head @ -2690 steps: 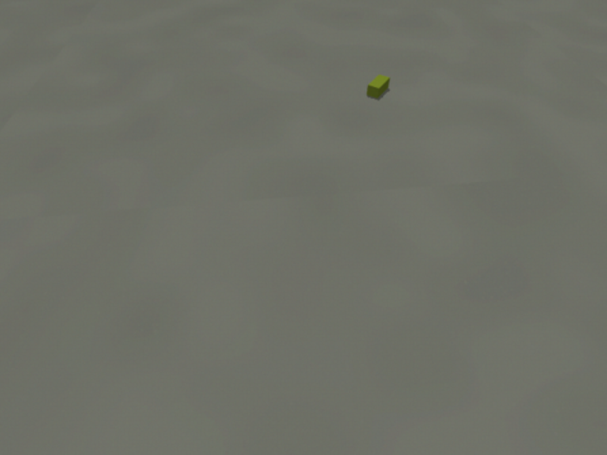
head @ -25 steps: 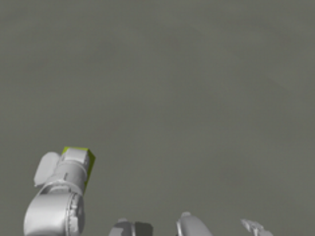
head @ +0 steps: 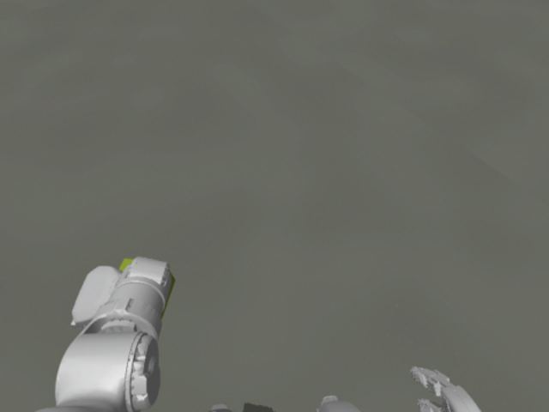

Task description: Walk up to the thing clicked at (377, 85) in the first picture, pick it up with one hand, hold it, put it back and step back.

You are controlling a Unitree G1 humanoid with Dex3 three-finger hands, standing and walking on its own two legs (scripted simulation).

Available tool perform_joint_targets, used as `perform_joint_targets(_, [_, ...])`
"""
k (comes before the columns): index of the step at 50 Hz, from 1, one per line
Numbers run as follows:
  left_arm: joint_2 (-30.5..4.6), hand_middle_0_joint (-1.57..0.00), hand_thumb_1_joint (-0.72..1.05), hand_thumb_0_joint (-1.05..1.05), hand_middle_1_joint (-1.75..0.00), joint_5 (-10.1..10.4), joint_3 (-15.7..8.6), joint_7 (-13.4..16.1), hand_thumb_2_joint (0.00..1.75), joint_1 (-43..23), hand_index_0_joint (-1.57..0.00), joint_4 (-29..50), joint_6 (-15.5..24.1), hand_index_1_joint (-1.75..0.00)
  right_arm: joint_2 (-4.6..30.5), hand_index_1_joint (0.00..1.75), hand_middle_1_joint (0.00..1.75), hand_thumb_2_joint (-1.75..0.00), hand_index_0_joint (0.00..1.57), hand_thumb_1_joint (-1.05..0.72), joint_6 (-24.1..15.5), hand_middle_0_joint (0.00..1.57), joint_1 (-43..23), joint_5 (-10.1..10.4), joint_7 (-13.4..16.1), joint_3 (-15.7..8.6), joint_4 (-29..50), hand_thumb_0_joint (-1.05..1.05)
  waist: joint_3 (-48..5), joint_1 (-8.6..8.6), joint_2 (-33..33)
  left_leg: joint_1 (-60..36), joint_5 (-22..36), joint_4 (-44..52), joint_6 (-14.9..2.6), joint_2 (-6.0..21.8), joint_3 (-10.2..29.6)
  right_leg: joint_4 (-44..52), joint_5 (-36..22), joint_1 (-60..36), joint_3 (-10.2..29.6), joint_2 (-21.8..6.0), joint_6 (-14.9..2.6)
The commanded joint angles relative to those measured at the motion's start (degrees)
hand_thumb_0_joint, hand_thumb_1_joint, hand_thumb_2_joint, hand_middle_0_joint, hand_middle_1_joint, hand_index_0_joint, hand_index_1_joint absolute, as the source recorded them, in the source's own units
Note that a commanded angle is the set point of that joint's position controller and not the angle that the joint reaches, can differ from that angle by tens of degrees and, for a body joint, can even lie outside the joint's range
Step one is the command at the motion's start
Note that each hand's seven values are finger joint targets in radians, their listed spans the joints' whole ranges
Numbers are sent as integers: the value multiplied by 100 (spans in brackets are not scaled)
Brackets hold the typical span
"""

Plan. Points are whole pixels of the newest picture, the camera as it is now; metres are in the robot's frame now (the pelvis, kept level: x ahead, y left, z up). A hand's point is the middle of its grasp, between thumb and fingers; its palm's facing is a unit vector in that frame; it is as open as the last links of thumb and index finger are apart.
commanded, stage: hold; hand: left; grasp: from above
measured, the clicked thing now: (133, 312) +0.32 +0.25 -0.11
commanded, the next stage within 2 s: crouch in 1.62 s
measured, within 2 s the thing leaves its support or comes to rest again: neither
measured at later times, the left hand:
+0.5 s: hand (132, 295) +0.32 +0.22 -0.03, palm faces -0.05 -0.44 -0.89, open 10.4 cm
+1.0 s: hand (121, 288) +0.32 +0.22 +0.00, palm faces -0.03 -0.44 -0.90, open 10.4 cm
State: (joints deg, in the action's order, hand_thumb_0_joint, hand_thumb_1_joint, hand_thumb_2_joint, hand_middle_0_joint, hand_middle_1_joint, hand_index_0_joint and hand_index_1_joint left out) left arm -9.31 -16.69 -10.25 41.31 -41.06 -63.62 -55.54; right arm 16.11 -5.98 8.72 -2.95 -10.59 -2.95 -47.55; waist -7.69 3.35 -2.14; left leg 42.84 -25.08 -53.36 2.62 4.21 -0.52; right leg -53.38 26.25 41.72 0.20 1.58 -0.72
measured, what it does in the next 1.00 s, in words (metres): stands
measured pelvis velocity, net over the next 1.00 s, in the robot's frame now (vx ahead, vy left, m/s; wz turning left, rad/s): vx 0.00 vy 0.00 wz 0.00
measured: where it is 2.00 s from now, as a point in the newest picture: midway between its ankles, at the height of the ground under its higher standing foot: outside the picture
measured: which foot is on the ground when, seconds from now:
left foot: down 0.00-1.00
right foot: down 0.00-1.00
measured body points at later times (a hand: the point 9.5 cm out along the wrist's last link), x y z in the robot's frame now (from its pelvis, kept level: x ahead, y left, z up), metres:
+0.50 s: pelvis +0.00 -0.01 +0.01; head +0.04 -0.03 +0.46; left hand +0.32 +0.23 +0.02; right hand +0.13 -0.27 -0.11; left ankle +0.00 +0.14 -0.68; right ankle -0.01 -0.11 -0.69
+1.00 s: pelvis +0.00 +0.00 +0.02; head +0.02 -0.03 +0.47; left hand +0.32 +0.24 +0.06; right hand +0.15 -0.26 -0.09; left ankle +0.00 +0.14 -0.68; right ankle -0.01 -0.11 -0.69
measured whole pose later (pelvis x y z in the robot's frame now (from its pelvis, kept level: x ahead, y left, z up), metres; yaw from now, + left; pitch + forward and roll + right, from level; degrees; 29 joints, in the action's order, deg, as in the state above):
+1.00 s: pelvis +0.00 +0.00 +0.02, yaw +0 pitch +9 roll +0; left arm -7.5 -16.7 -5.9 40.4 -42.2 -62.8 -61.3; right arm 16.5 -4.6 6.9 -1.1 -9.2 -1.1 -46.7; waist -8.5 2.6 -3.0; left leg 31.2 -20.9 -43.1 2.7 3.8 -1.0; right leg -44.3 22.7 30.6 0.5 1.3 -1.0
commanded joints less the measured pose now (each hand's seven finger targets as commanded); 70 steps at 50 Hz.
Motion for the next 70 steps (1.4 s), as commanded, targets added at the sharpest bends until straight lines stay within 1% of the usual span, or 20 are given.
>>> perform_joint_targets(1, [-1341,-94,58,0,-67,-478,315,308,81,-2677,-90,1677,48,-72,941,30,30,-90,20,-89,-129,20,39,35,6,-289,586,0,-2762,80,-181,-1664,2263,484,-11,-355,-284,617,-3382,-1545,-75,163,149])
perform_joint_targets(3, [-1494,-99,64,0,-66,-548,296,282,83,-2599,-94,1799,-2,-71,974,30,30,-90,20,-89,-87,20,-84,58,39,-285,626,0,-2783,-33,-414,-1843,2305,635,9,-338,-279,705,-3026,-1646,-135,212,106])
perform_joint_targets(5, [-1299,-99,63,0,-63,-585,425,214,81,-2485,-94,1883,-93,-69,924,30,30,-90,20,-89,-58,20,-103,78,66,-241,634,0,-2664,6,-372,-1855,2335,685,-8,-339,-273,770,-3124,-1629,-121,222,130])
perform_joint_targets(11, [-1111,-97,61,0,-67,-539,442,141,81,-2163,-92,1363,-319,-72,929,30,30,-90,20,-89,-47,20,-220,127,109,-226,685,0,-2147,-3,-11,-1789,2097,942,-57,-348,-277,1047,-2747,-1628,-144,227,158])
perform_joint_targets(18, [-916,-97,59,0,-66,-336,381,314,83,-2290,-92,559,-406,-72,853,30,30,-90,20,-90,-149,20,-213,124,87,-179,728,0,-1593,2,474,-1532,1594,1004,-117,-340,-306,1307,-2201,-1352,-55,139,168])
perform_joint_targets(20, [-834,-97,58,0,-65,-257,370,368,81,-2494,-92,683,-370,-71,819,30,30,-90,20,-90,-153,20,-228,139,54,-169,708,0,-1714,80,541,-1525,1608,901,-137,-393,-331,1348,-2507,-1334,56,98,232])
perform_joint_targets(22, [-858,-100,61,0,-65,-217,303,427,85,-2545,-94,754,-314,-72,791,30,30,-90,20,-90,-162,20,-197,96,12,-204,718,0,-1936,10,568,-1415,1627,827,-133,-403,-370,1237,-2827,-1513,97,31,232])
perform_joint_targets(24, [-953,-98,59,0,-64,-266,264,457,83,-2614,-92,874,-239,-71,844,30,30,-90,20,-90,-134,20,-225,59,-6,-245,724,0,-2137,5,494,-1412,1786,732,-112,-427,-401,1140,-3315,-1654,136,17,262])
perform_joint_targets(27, [-1088,-104,66,0,-59,-424,292,473,79,-2601,-98,1265,-185,-65,907,30,30,-90,20,-90,-87,20,-233,12,-41,-265,752,0,-2482,-9,245,-1630,1957,773,-89,-429,-380,1074,-3442,-1865,108,54,237])
perform_joint_targets(32, [-1278,-107,72,0,-56,-514,403,398,75,-2658,-102,1935,-215,-62,923,30,30,-90,20,-89,-17,20,-506,73,8,-202,804,0,-2627,-28,16,-1965,1962,954,-109,-429,-368,1267,-3072,-2037,97,140,245])
perform_joint_targets(35, [-1132,-107,74,0,-57,-504,558,314,74,-2573,-103,2192,-262,-62,872,30,30,-90,20,-89,-22,20,-622,119,66,-166,805,0,-2502,-34,-123,-2114,1907,1140,-112,-397,-313,1380,-2665,-2013,13,177,213])
perform_joint_targets(45, [-775,-104,71,0,-66,-304,626,148,80,-2562,-99,1211,-513,-71,836,30,30,-90,20,-89,-106,20,-772,219,155,-53,794,0,-1526,-29,246,-1999,1529,1489,-132,-338,-227,1646,-1780,-1679,-62,166,171])
perform_joint_targets(48, [-699,-104,67,0,-65,-314,610,129,83,-2425,-98,741,-589,-71,846,30,30,-90,20,-89,-128,20,-758,240,138,-69,841,0,-1571,-58,413,-1931,1713,1389,-148,-391,-282,1657,-2125,-1694,-10,128,191])
perform_joint_targets(52, [-723,-105,67,0,-62,-344,545,160,84,-2545,-99,776,-541,-69,838,30,30,-90,20,-90,-119,20,-719,224,88,-115,785,0,-1750,-101,375,-1918,1989,1318,-138,-406,-305,1551,-2756,-1825,-18,73,204])
perform_joint_targets(53, [-656,-108,70,0,-61,-345,574,161,82,-2616,-102,856,-499,-68,840,30,30,-90,20,-90,-111,20,-729,212,85,-114,763,0,-1852,-34,372,-2011,2038,1318,-137,-395,-289,1523,-2855,-1864,-17,86,216])
perform_joint_targets(57, [-854,-110,73,0,-58,-450,541,191,81,-2542,-104,1226,-398,-65,831,30,30,-90,20,-89,-54,20,-780,195,68,-129,816,0,-2085,-150,277,-2082,2062,1312,-141,-418,-291,1491,-2836,-2006,-48,80,201])
perform_joint_targets(61, [-873,-110,76,0,-58,-518,669,193,77,-2811,-105,1983,-317,-64,835,30,30,-90,20,-89,-24,20,-876,200,99,-99,884,0,-2403,-70,76,-2380,2097,1400,-133,-422,-258,1529,-2715,-2187,-59,129,177])
perform_joint_targets(65, [-848,-109,74,0,-56,-562,775,75,76,-2599,-104,2317,-335,-62,846,30,30,-90,20,-89,45,20,-932,237,158,-89,938,0,-2510,-94,54,-2467,2244,1454,-144,-447,-258,1548,-2896,-2358,-81,139,181])
perform_joint_targets(67, [-965,-111,77,0,-55,-582,714,16,75,-2620,-106,2406,-371,-61,841,30,30,-90,20,-89,49,20,-1006,235,194,-100,903,0,-2564,-189,-105,-2477,2327,1525,-121,-417,-242,1501,-2833,-2414,-125,155,147])
perform_joint_targets(70, [-862,-112,77,0,-57,-608,801,-89,78,-2524,-106,2264,-481,-63,848,30,30,-90,20,-89,53,20,-1001,283,231,-62,942,0,-2180,-168,-36,-2518,2179,1687,-120,-394,-191,1604,-2452,-2307,-174,163,127])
